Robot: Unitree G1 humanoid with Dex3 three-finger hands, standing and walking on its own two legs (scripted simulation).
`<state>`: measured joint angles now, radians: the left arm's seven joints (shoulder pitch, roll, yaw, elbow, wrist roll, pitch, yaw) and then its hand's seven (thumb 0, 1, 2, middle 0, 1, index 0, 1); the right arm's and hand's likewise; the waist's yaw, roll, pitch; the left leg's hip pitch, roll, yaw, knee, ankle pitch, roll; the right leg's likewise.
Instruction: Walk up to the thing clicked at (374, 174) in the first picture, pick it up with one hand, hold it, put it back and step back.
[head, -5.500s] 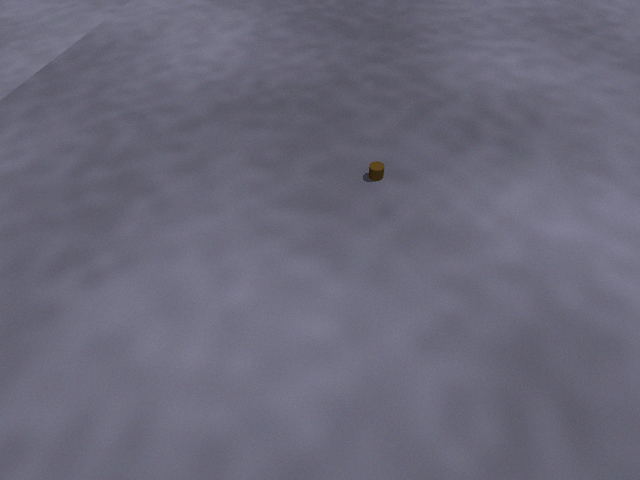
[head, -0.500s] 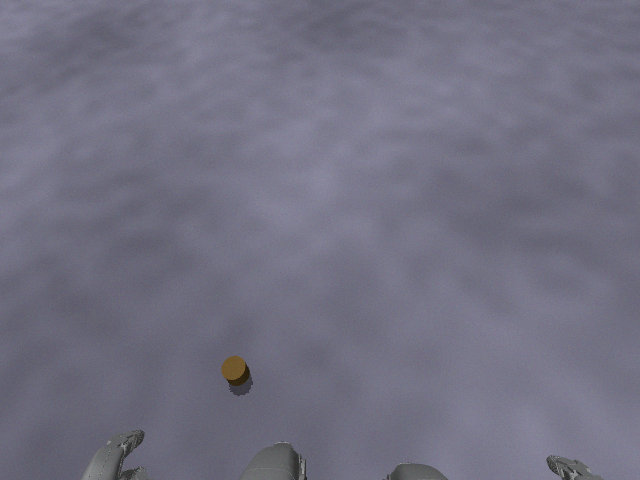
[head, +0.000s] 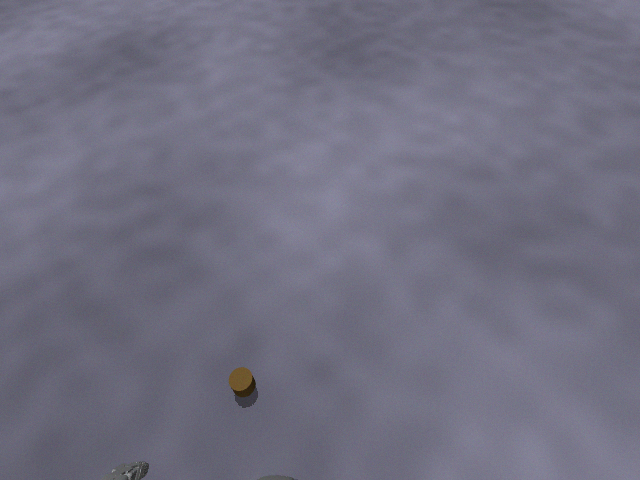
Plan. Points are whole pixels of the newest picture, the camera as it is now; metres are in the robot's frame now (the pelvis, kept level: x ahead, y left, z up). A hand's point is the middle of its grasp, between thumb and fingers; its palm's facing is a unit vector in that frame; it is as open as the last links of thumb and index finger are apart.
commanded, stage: walk up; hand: left
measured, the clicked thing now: (242, 382) +0.47 +0.30 -0.74
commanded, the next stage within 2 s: none
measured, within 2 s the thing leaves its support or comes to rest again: neither
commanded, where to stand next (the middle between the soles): +0.06 +0.02 m, yaw -1 degrees
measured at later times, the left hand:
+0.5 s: hand out of the picture +0.10 +0.26 -0.15, palm faces +0.01 -0.94 -0.34, open 7.4 cm
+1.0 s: hand out of the picture -0.01 +0.26 -0.14, palm faces +0.06 -0.90 -0.43, open 7.4 cm
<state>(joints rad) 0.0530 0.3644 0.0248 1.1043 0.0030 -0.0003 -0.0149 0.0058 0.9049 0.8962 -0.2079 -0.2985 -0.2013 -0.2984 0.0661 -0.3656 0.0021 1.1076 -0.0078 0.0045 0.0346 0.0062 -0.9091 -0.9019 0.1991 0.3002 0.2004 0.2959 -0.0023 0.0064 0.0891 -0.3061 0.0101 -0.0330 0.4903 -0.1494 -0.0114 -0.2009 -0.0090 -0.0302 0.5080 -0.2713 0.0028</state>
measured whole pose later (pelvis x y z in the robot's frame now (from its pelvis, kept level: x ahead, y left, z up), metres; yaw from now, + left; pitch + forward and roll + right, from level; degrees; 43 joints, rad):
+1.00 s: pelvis -0.03 -0.01 +0.00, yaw +4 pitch -1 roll +1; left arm 0.24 0.35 0.07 0.98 0.06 -0.02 -0.01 0.01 0.90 0.90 -0.21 -0.30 -0.20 -0.30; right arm 0.17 -0.40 -0.06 0.98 -0.03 0.05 0.06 0.01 -0.91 -0.90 0.20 0.30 0.20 0.30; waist 0.03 0.05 0.09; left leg -0.39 -0.04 -0.07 0.89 -0.45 -0.01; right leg -0.23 -0.03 -0.05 0.59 -0.35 -0.04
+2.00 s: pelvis -0.05 +0.01 -0.01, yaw +4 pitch -1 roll -1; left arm 0.22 0.43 0.08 0.93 0.03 0.03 -0.01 0.01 0.91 0.90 -0.21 -0.30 -0.20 -0.30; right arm 0.29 -0.37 -0.06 0.89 -0.05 0.01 0.02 0.01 -0.91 -0.90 0.20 0.30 0.20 0.30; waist -0.04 -0.04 0.11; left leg -0.27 0.00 0.02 0.67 -0.39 0.05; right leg -0.51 0.08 0.11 1.10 -0.41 0.00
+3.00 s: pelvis +0.02 +0.00 +0.00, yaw +2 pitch -2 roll +0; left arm 0.17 0.34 -0.01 1.05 0.01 -0.03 -0.01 0.01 0.90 0.90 -0.21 -0.30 -0.20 -0.30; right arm 0.14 -0.36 -0.03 1.03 0.00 -0.01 0.02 0.01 -0.91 -0.90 0.20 0.30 0.20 0.30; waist -0.02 0.01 0.07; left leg -0.24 0.02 -0.05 0.51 -0.22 -0.03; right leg -0.18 0.00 0.01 0.53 -0.31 0.00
